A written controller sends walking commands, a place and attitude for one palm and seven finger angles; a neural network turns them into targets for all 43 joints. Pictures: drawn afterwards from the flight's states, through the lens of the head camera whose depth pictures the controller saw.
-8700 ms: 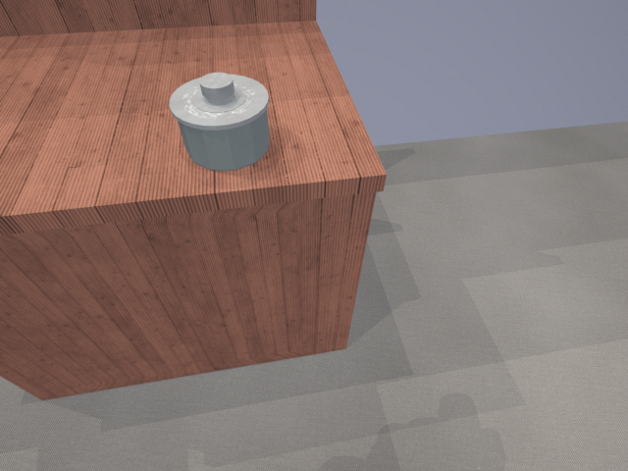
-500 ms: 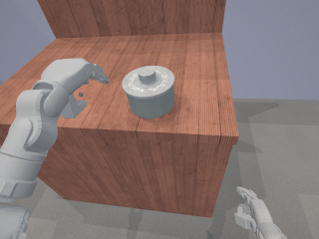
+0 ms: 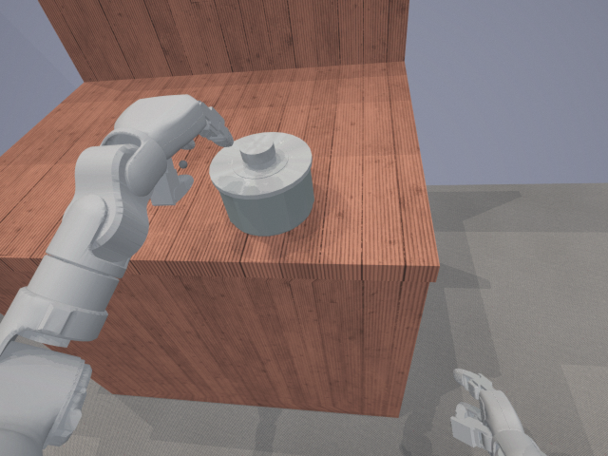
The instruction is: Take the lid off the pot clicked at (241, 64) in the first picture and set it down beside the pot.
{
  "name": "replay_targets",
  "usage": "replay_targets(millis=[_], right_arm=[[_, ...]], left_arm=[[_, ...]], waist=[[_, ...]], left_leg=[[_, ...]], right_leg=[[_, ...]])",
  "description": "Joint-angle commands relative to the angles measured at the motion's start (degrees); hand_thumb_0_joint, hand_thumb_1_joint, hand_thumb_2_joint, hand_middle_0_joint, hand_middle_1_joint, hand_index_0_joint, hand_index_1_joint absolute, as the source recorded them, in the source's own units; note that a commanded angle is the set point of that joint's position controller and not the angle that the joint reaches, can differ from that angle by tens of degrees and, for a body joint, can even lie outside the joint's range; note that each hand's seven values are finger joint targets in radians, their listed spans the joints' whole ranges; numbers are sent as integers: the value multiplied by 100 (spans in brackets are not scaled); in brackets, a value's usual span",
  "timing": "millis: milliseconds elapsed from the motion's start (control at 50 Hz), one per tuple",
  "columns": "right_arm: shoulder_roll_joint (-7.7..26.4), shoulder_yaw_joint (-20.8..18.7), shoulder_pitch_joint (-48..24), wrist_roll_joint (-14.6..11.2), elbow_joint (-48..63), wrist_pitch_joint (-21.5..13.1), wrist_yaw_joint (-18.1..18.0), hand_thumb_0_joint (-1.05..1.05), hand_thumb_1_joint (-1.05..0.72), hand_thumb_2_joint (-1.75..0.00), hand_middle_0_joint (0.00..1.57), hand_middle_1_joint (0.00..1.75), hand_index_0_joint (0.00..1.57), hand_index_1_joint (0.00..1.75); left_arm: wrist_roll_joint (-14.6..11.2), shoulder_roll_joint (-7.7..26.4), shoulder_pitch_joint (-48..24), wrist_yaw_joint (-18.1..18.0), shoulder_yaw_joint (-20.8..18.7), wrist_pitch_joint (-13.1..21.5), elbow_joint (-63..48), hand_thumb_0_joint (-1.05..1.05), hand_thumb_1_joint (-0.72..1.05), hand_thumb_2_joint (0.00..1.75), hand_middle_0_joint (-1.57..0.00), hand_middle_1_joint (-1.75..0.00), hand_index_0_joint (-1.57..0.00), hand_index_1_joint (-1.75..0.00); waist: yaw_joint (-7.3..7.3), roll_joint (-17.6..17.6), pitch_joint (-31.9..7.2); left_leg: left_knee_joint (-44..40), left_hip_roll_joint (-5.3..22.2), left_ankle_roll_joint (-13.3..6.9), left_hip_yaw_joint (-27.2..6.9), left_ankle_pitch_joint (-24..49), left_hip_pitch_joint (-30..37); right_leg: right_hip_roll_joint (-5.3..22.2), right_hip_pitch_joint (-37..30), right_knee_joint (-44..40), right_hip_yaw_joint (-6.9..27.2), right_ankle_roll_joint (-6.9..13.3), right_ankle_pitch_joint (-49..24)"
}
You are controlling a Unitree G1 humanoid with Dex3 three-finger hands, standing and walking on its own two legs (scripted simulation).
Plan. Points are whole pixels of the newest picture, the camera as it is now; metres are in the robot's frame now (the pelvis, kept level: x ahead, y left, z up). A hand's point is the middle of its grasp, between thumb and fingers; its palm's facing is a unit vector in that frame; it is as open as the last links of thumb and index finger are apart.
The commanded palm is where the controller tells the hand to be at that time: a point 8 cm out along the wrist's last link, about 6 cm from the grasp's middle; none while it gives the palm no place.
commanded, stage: move the open hand above the knob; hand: left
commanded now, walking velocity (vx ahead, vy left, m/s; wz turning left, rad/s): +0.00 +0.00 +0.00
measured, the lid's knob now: (257, 149) +0.51 +0.13 +0.16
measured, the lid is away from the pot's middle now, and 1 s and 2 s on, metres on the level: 0.00 0.00 0.00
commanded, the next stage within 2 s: lower the open fingers around the knob in 1.56 s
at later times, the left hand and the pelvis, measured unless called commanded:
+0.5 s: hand (224, 129) +0.45 +0.14 +0.23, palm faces -0.17 -0.05 -0.98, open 9.6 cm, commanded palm +0.43 +0.14 +0.29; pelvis +0.02 +0.00 +0.00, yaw +0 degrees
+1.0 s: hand (254, 106) +0.50 +0.11 +0.23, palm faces -0.23 -0.07 -0.97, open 9.6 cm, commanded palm +0.47 +0.13 +0.29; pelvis +0.03 +0.00 +0.00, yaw -2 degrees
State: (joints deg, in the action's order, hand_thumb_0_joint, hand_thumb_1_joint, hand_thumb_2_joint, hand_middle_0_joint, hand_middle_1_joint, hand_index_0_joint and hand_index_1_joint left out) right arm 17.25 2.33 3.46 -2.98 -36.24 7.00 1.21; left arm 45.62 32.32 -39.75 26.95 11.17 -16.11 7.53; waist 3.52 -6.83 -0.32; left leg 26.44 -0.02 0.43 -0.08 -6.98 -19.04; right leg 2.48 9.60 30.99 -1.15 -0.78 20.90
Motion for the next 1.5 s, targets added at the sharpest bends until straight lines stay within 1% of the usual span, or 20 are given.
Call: replay_targets(millis=[0, 100, 120, 200, 260, 400, 480, 600, 680, 720, 900, 940, 1000, 1100, 1180, 1200, 1260, 1340, 1460, 1480], right_arm=[[460, -184, -938, -30, 926, -249, -35, 0, -90, -90, 20, 30, 20, 30], [471, -190, -865, -44, 873, -211, -30, 0, -90, -90, 20, 30, 20, 30], [495, -196, -808, -59, 809, -166, -44, 0, -90, -90, 20, 30, 20, 30], [484, -206, -802, -34, 843, -225, -37, 0, -90, -90, 20, 30, 20, 30], [510, -217, -657, -62, 687, -148, -65, 0, -90, -90, 20, 30, 20, 30], [517, -238, -471, -31, 638, -181, -63, 0, -90, -90, 20, 30, 20, 30], [579, -278, -334, -56, 551, -125, -71, 0, -90, -90, 20, 30, 20, 30], [546, -320, -103, -7, 472, -216, -57, 0, -90, -90, 20, 30, 20, 30], [647, -322, 144, 0, 309, -147, -84, 0, -90, -90, 20, 30, 20, 30], [569, -307, 133, -12, 312, -125, -91, 0, -90, -90, 20, 30, 20, 30], [610, -371, 262, -2, 425, -145, -130, 0, -90, -90, 20, 30, 20, 30], [598, -356, 285, -18, 395, -115, -147, 0, -90, -90, 20, 30, 20, 30], [626, -361, 257, -9, 454, -142, -147, 0, -90, -90, 20, 30, 20, 30], [641, -356, 212, -47, 472, -116, -147, 0, -90, -90, 20, 30, 20, 30], [609, -395, 140, -63, 491, -150, -123, 0, -90, -90, 20, 30, 20, 30], [604, -396, 172, -44, 511, -158, -108, 0, -90, -90, 20, 30, 20, 30], [589, -315, 79, -84, 435, -86, -135, 0, -90, -90, 20, 30, 20, 30], [537, -312, -22, -60, 495, -133, -143, 0, -90, -90, 20, 30, 20, 30], [549, -236, -18, -57, 371, -63, -190, 0, -90, -90, 20, 30, 20, 30], [560, -260, 2, -52, 365, -55, -186, 0, -90, -90, 20, 30, 20, 30]], left_arm=[[200, 1313, -2872, -232, -866, -65, -556, 0, -34, 171, -91, -8, -91, -8], [263, 1099, -3208, -169, -634, -198, -201, 0, -34, 171, -91, -8, -91, -8], [279, 1035, -3258, -156, -544, -248, 156, 0, -34, 171, -91, -8, -91, -8], [353, 1224, -3918, -143, -643, -216, -183, 0, -34, 171, -91, -8, -91, -8], [383, 960, -3921, -100, -441, -347, 857, 0, -34, 171, -91, -8, -91, -8], [506, 924, -4815, -64, -325, -362, 986, 0, -34, 171, -91, -8, -91, -8], [387, 522, -4685, -23, -67, -442, 1767, 0, -34, 171, -91, -8, -91, -8], [616, 471, -5915, -101, -15, -363, 1612, 0, -34, 171, -91, -8, -91, -8], [633, 716, -5492, -139, -292, -424, 2864, 0, -34, 171, -91, -8, -91, -8], [730, 254, -5855, -127, 115, -432, 2970, 0, -34, 171, -91, -8, -91, -8], [795, 617, -6061, -139, -146, -300, 2667, 0, -34, 171, -91, -8, -91, -8], [789, 516, -5816, -111, -90, -349, 3041, 0, -34, 171, -91, -8, -91, -8], [807, 893, -5957, -136, -331, -299, 2645, 0, -34, 171, -91, -8, -91, -8], [769, 752, -5848, -53, -148, -358, 2625, 0, -34, 171, -91, -8, -91, -8], [629, 202, -5825, 9, 220, -376, 2190, 0, -34, 171, -91, -8, -91, -8], [694, 622, -5867, -28, -122, -390, 2061, 0, -34, 171, -91, -8, -91, -8], [712, 442, -5579, -4, 56, -491, 2721, 0, -34, 171, -91, -8, -91, -8], [684, 303, -6113, -59, 175, -435, 2118, 0, -34, 171, -91, -8, -91, -8], [737, 438, -5940, -87, 77, -513, 2992, 0, -34, 171, -91, -8, -91, -8], [658, 151, -5966, -81, 308, -486, 2930, 0, -34, 171, -91, -8, -91, -8]], waist=[[-23, 825, -1977], [-117, 883, -2040], [-184, 926, -1730], [-122, 700, -2439], [-237, 1055, -1810], [-300, 909, -2491], [-385, 1035, -2061], [-461, 738, -2844], [-425, 1142, -2414], [-519, 1188, -2317], [-515, 1081, -2688], [-534, 1243, -2396], [-471, 1016, -2676], [-526, 1010, -2468], [-598, 764, -2659], [-528, 782, -2801], [-550, 1062, -2231], [-547, 823, -2666], [-503, 1189, -2229], [-561, 1057, -2252]], left_leg=[[48, -406, -292, 214, 864, 1677], [134, -422, -312, 204, 1045, 1738], [92, -399, -298, 208, 885, 1612], [171, -467, -341, 161, 1144, 1885], [128, -431, -328, 197, 888, 1616], [215, -472, -388, 156, 1324, 1898], [187, -442, -393, 153, 1148, 1775], [227, -418, -407, 91, 1687, 2272], [208, -412, -424, 233, 1591, 1769], [175, -408, -445, 274, 1517, 1804], [200, -369, -504, 287, 1726, 2031], [178, -385, -508, 322, 1533, 1848], [197, -375, -516, 328, 1682, 1959], [214, -380, -518, 338, 1610, 1925], [324, -354, -515, 283, 2176, 2308], [334, -342, -510, 244, 2105, 2323], [243, -373, -485, 291, 1548, 1900], [232, -357, -474, 209, 1634, 2232], [132, -370, -451, 241, 1175, 1812], [140, -368, -446, 253, 1207, 1866]], right_leg=[[-354, 428, -522, -148, 195, -1908], [-372, 488, -469, -156, 208, -2157], [-379, 644, -507, -193, 204, -2049], [-367, 375, -428, -112, 227, -2299], [-386, 679, -493, -184, 205, -2126], [-401, 441, -422, -133, 229, -2630], [-417, 682, -475, -208, 242, -2465], [-467, 635, -413, -142, 268, -2693], [-427, 515, -413, -156, 240, -2982], [-431, 683, -455, -142, 212, -2885], [-438, 563, -475, -44, 197, -2986], [-442, 645, -505, -74, 179, -2882], [-424, 480, -486, -19, 186, -3037], [-435, 614, -527, -30, 178, -2966], [-459, 774, -489, -68, 220, -3050], [-468, 697, -480, -40, 197, -3010], [-451, 828, -502, -91, 200, -2744], [-453, 810, -468, -87, 239, -2629], [-425, 818, -504, -99, 230, -2453], [-411, 837, -515, -117, 250, -2498]])
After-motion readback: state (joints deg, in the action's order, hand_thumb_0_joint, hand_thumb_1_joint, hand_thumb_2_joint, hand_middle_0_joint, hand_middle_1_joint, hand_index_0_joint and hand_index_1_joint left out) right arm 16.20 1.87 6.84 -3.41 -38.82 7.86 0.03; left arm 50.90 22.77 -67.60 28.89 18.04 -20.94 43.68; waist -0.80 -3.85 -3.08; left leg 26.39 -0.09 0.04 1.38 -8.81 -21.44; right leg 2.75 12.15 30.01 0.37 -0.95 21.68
